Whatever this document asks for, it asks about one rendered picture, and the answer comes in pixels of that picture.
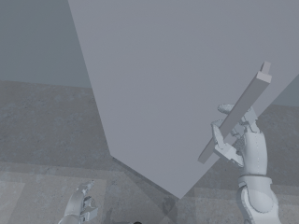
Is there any fridge door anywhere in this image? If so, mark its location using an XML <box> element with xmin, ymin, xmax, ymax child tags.
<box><xmin>67</xmin><ymin>0</ymin><xmax>299</xmax><ymax>199</ymax></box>

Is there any handle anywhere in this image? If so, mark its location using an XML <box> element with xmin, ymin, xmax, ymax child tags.
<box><xmin>198</xmin><ymin>61</ymin><xmax>272</xmax><ymax>164</ymax></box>

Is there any right robot hand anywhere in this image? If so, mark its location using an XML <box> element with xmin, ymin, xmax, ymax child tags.
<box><xmin>210</xmin><ymin>104</ymin><xmax>268</xmax><ymax>175</ymax></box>

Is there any left robot hand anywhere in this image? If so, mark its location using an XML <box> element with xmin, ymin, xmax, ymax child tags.
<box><xmin>64</xmin><ymin>180</ymin><xmax>99</xmax><ymax>224</ymax></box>

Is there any robot right forearm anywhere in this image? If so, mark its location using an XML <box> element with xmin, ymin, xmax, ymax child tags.
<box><xmin>235</xmin><ymin>174</ymin><xmax>281</xmax><ymax>224</ymax></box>

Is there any robot left forearm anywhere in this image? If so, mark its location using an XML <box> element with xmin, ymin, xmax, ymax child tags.
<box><xmin>58</xmin><ymin>214</ymin><xmax>81</xmax><ymax>224</ymax></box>

